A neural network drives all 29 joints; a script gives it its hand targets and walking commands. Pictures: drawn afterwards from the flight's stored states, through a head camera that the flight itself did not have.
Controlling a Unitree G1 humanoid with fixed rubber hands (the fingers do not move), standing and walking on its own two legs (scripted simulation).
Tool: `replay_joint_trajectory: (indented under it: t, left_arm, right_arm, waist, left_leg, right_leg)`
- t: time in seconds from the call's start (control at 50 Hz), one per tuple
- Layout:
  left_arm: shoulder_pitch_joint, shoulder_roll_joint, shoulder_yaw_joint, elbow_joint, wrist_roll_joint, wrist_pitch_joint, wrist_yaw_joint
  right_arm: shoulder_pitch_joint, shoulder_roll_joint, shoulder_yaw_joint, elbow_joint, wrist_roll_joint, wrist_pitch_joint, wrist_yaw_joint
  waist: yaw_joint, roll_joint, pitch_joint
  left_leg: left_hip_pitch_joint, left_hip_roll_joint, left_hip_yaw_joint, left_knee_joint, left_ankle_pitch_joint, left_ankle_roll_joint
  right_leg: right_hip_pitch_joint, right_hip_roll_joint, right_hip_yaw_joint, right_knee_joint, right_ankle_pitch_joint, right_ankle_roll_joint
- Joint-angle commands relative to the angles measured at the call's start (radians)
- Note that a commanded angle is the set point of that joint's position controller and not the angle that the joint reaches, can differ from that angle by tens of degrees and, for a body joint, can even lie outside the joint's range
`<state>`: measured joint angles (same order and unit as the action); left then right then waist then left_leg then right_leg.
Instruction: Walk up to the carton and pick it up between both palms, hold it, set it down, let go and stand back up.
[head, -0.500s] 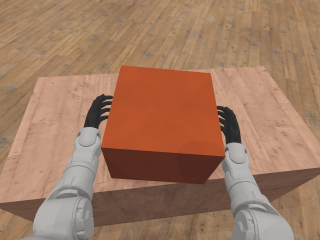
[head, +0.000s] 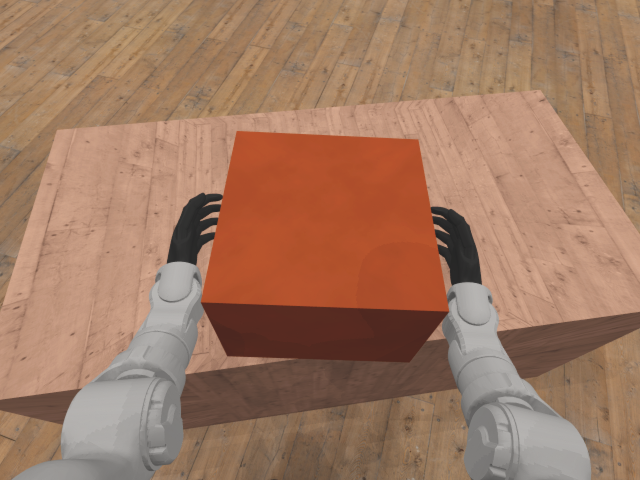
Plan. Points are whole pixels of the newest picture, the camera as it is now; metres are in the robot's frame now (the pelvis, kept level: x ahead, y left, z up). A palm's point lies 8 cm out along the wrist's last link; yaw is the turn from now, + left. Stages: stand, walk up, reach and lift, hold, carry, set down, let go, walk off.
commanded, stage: set down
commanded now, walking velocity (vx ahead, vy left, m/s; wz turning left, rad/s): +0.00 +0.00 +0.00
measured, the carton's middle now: (323, 247) +0.43 +0.01 -0.04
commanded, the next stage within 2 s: none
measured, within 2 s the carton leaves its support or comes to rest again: rests again in 0.84 s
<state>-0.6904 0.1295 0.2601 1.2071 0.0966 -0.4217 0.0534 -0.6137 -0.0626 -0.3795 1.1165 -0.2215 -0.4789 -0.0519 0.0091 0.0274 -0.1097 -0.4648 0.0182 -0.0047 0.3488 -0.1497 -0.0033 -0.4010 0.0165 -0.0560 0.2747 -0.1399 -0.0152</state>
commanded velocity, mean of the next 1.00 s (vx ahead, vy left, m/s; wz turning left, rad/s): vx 0.00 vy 0.00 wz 0.00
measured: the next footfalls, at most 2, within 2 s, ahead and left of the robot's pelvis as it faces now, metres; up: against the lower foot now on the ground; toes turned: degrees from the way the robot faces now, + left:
none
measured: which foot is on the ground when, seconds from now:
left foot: down 0.00-1.00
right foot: down 0.00-1.00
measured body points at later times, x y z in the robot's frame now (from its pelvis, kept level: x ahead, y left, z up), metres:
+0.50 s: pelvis +0.00 +0.00 -0.01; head +0.13 +0.00 +0.42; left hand +0.41 +0.19 -0.04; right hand +0.40 -0.18 -0.04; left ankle -0.01 +0.12 -0.75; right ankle -0.02 -0.11 -0.75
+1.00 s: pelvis -0.03 +0.01 -0.03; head +0.12 +0.00 +0.39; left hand +0.40 +0.19 -0.05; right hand +0.40 -0.18 -0.06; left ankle -0.01 +0.12 -0.75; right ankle -0.02 -0.11 -0.75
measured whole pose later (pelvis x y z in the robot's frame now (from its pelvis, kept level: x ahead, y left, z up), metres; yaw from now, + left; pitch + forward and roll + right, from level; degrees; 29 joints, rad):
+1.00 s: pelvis -0.03 +0.01 -0.03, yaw -1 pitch +29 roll -2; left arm -0.90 0.19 0.23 1.56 -0.02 -0.70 0.07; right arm -0.86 -0.13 -0.52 1.46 -0.26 -0.69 -0.02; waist 0.00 0.05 -0.20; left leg -0.92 0.03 0.02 0.61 -0.20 0.01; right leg -0.87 0.01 -0.06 0.55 -0.20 -0.01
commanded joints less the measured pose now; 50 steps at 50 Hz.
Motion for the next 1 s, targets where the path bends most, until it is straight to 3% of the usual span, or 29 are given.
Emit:
replay_joint_trajectory:
  t: [0.0, 0.18, 0.42, 0.64, 0.98]
  left_arm:
    - [-0.556, -0.587, -0.248, -0.150, 0.066, -0.134, -0.118]
    - [-0.564, -0.578, -0.248, -0.061, 0.056, -0.196, -0.123]
    - [-0.626, -0.574, -0.258, 0.031, 0.035, -0.267, -0.116]
    - [-0.654, -0.526, -0.223, 0.144, 0.029, -0.303, -0.123]
    - [-0.696, -0.449, -0.179, 0.227, 0.033, -0.309, -0.117]
  right_arm:
    - [-0.505, 0.575, 0.305, -0.055, -0.108, -0.067, 0.131]
    - [-0.518, 0.570, 0.297, 0.018, -0.111, -0.113, 0.136]
    - [-0.575, 0.542, 0.248, 0.125, -0.131, -0.166, 0.152]
    - [-0.605, 0.510, 0.183, 0.259, -0.156, -0.194, 0.167]
    - [-0.632, 0.436, 0.054, 0.410, -0.206, -0.194, 0.189]
  waist:
    - [-0.008, -0.007, -0.615]
    - [-0.010, 0.001, -0.671]
    - [-0.020, 0.023, -0.759]
    - [-0.019, 0.028, -0.759]
    - [-0.022, 0.032, -0.691]
  left_leg:
    - [0.168, -0.006, 0.055, 0.056, 0.417, -0.063]
    - [0.115, -0.003, 0.050, 0.101, 0.461, -0.067]
    - [0.099, 0.012, 0.044, 0.184, 0.486, -0.078]
    - [-0.011, 0.007, 0.057, 0.236, 0.375, -0.067]
    - [-0.071, 0.009, 0.074, 0.259, 0.165, -0.050]
  right_leg:
    - [0.314, -0.018, -0.007, 0.096, 0.490, 0.027]
    - [0.260, -0.019, -0.008, 0.138, 0.551, 0.030]
    - [0.081, -0.006, -0.024, 0.182, 0.488, 0.022]
    - [-0.022, -0.007, -0.026, 0.238, 0.412, 0.025]
    - [-0.227, -0.004, -0.048, 0.253, 0.128, 0.007]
